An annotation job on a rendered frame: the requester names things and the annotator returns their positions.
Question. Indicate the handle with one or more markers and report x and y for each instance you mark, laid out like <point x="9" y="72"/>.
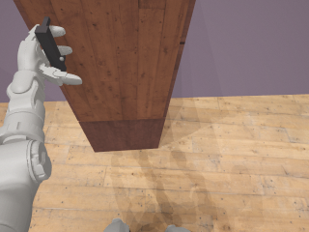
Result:
<point x="49" y="46"/>

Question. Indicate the robot left hand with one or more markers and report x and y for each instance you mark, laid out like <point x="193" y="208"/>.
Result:
<point x="30" y="57"/>

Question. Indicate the robot left thigh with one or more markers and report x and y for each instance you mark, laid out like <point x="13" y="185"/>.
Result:
<point x="117" y="227"/>

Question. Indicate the robot left forearm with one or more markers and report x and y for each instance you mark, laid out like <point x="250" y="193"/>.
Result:
<point x="25" y="115"/>

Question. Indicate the cupboard door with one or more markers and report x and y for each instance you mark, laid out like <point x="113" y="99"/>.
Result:
<point x="124" y="51"/>

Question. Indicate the left robot shin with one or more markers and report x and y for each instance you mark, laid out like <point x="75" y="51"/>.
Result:
<point x="116" y="220"/>

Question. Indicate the left robot upper arm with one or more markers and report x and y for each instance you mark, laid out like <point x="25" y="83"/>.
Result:
<point x="23" y="167"/>

